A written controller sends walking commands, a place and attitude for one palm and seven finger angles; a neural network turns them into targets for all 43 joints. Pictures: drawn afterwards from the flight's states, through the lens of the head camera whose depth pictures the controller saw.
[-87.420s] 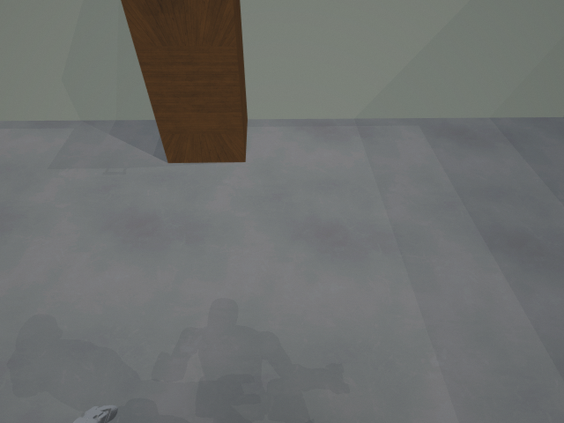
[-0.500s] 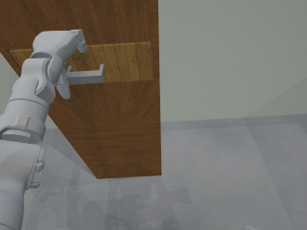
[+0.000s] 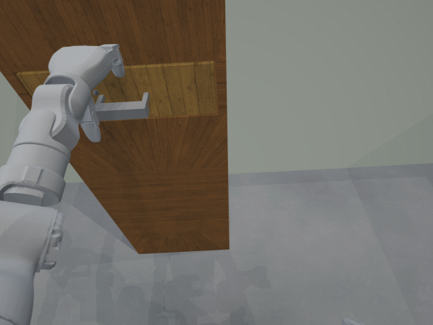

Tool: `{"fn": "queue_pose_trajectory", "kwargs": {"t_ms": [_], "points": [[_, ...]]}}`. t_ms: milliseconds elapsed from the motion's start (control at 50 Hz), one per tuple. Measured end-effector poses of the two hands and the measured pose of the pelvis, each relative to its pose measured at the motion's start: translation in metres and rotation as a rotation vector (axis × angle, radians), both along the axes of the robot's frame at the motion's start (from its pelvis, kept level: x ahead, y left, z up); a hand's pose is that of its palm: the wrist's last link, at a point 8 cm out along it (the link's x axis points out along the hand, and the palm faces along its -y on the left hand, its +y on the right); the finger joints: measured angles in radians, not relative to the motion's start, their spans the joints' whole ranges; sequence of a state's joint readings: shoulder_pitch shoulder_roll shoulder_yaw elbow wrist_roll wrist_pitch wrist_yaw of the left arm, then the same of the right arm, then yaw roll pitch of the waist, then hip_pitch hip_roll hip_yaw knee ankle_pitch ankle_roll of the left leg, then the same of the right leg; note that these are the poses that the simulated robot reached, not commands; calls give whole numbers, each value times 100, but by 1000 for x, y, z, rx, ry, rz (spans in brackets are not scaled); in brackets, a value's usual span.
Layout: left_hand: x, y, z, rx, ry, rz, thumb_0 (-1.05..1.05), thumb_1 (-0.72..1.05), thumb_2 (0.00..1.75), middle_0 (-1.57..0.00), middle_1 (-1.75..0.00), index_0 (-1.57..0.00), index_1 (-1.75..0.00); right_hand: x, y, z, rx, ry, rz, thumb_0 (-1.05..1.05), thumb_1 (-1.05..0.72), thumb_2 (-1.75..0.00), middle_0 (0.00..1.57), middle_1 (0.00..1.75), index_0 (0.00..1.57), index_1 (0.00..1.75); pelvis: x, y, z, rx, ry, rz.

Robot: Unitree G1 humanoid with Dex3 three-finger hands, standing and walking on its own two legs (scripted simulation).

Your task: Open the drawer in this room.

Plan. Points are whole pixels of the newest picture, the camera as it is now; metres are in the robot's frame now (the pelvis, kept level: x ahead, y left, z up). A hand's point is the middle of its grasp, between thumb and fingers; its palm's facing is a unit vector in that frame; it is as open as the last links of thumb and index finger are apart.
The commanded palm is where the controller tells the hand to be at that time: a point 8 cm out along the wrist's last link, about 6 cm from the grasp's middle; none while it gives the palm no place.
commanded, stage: re-aim the fingers above the handle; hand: left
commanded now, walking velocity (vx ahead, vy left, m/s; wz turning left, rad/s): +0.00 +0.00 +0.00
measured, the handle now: (121, 104) +0.51 +0.21 +0.14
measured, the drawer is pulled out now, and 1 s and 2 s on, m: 0.00 0.00 0.00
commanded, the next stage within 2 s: lower the fingers behind the handle in 0.28 s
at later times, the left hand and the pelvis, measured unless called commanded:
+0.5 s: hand (95, 93) +0.47 +0.23 +0.20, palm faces +0.03 +0.01 -1.00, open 13.5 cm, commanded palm +0.45 +0.24 +0.25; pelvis +0.01 +0.00 +0.00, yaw +0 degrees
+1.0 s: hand (97, 114) +0.46 +0.24 +0.15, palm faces +0.00 +0.01 -1.00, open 13.8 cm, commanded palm +0.45 +0.24 +0.21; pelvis +0.01 +0.00 +0.00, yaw +0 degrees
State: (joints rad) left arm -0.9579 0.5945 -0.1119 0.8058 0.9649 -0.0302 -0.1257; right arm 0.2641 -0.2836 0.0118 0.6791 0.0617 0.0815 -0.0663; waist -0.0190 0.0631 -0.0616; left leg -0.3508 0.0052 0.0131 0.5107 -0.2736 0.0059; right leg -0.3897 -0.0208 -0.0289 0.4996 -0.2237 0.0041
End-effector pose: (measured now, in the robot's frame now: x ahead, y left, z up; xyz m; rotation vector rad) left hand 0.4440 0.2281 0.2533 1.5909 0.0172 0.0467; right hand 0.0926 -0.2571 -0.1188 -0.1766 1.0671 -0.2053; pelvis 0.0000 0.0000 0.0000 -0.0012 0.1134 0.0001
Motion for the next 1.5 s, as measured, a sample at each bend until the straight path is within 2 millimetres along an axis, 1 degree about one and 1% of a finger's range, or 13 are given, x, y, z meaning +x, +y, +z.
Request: {"fn": "queue_pose_trajectory", "kwargs": {"t_ms": [220, 500, 680, 740, 840, 880, 900, 1060, 1180, 1360, 1500], "points": [[-2, 1, -2, -2, -10, -7, 0, -49, 30, -36, -124, -35, -122, 1, 2, 0, 7, 0, -3, 1, -91, -90, 20, 30, 21, 30, 2, 3, 1, -1, -4, -5], [0, 1, -1, -7, -14, -3, 0, -49, 30, -38, -125, -36, -124, 18, 10, 1, 21, -17, 24, 1, -91, -90, 20, 30, 21, 30, 6, 4, 1, -1, -2, 2], [-2, 1, -4, -14, -27, -4, 0, -49, 30, -35, -126, -35, -123, 23, 8, 3, 19, -28, 24, 1, -91, -90, 20, 30, 21, 30, 7, 3, 0, 0, 0, -6], [-3, 3, -9, -19, -17, 3, 0, -49, 30, -33, -125, -34, -122, 22, 6, 4, 17, -29, 20, 1, -91, -90, 20, 30, 21, 30, 7, 3, 0, 0, 0, -9], [-3, 11, -36, -17, 61, 31, 0, -49, 30, -32, -123, -33, -121, 18, 3, 4, 6, -18, 13, 1, -91, -90, 20, 30, 21, 30, 5, 2, -1, 0, 6, -9], [-3, 11, -47, -7, 84, 18, 0, -49, 30, -32, -122, -32, -121, 15, 1, 3, -3, -10, 11, 1, -91, -90, 20, 30, 21, 30, 5, 2, -1, -1, 11, -7], [-3, 11, -49, 3, 75, 10, 0, -49, 30, -32, -122, -32, -121, 14, 1, 3, -8, -4, 10, 1, -91, -90, 20, 30, 21, 30, 5, 2, -2, -1, 14, -6], [-2, 14, -45, -15, 1, -23, 0, -49, 30, -35, -125, -33, -121, 2, 0, -3, -18, 53, 6, 1, -91, -90, 20, 30, 21, 30, 9, 4, -4, -8, 28, 5], [0, 11, -45, -18, -17, 8, 0, -49, 30, -39, -125, -36, -126, 1, 6, -9, 4, 67, 15, 1, -91, -90, 20, 30, 21, 30, 9, 6, -5, -7, 33, 10], [-1, 7, -45, -13, -13, 49, 0, -49, 30, -36, -122, -34, -128, 6, 13, -9, 23, 38, 27, 1, -91, -90, 20, 30, 21, 30, 4, 5, -7, -3, 33, 11], [-2, 6, -46, -5, -12, 59, 0, -49, 30, -35, -122, -32, -130, -1, 6, -7, 2, 31, 30, 1, -91, -90, 20, 30, 21, 30, -4, 1, -9, -2, 41, 13]]}}
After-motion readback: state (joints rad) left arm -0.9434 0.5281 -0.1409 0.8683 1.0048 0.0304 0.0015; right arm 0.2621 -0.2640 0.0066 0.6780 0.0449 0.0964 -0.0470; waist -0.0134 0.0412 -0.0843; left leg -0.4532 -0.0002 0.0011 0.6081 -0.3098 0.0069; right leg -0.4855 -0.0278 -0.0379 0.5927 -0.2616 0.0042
